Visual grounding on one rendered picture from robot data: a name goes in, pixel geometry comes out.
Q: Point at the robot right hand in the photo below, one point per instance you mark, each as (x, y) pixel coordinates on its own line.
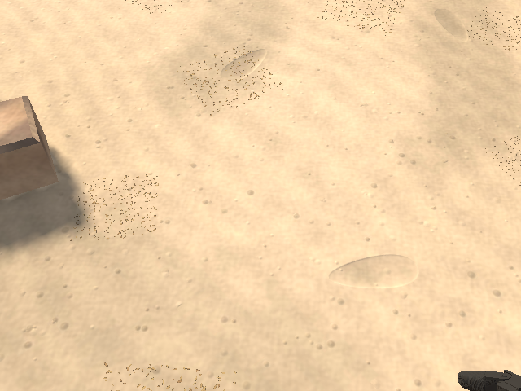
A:
(489, 381)

